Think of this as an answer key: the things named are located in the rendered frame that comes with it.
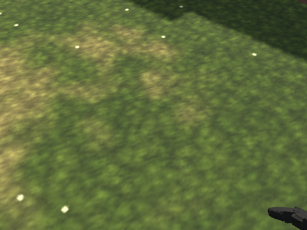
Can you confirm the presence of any right robot hand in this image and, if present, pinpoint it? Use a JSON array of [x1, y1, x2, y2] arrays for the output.
[[268, 206, 307, 230]]

